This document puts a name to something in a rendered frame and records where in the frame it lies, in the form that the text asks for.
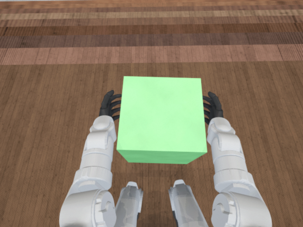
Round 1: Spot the right robot forearm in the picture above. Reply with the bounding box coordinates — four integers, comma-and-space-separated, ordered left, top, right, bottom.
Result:
207, 117, 265, 203

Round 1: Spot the carton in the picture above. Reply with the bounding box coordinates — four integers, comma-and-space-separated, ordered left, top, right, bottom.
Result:
116, 76, 207, 164

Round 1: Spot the right robot upper arm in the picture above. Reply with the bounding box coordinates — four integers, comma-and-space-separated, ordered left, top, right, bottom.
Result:
211, 191, 272, 227

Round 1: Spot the robot left thigh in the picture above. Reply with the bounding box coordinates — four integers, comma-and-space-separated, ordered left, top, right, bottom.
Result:
114, 185, 143, 227

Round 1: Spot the left robot hand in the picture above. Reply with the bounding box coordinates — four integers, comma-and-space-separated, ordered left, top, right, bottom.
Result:
99, 90, 122, 121

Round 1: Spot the robot right thigh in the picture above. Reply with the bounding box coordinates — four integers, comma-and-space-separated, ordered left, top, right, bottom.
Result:
169, 183, 209, 227

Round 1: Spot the right robot hand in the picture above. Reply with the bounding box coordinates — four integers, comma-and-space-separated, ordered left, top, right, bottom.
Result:
203, 92, 223, 125

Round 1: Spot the left robot forearm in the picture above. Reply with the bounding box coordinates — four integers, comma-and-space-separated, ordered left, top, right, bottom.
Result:
59, 115, 116, 224

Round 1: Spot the left robot upper arm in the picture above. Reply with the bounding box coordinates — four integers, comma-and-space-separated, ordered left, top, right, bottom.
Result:
60, 189, 116, 227

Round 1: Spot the robot thigh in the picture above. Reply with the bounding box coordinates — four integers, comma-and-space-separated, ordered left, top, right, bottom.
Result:
114, 185, 143, 227
169, 183, 209, 227

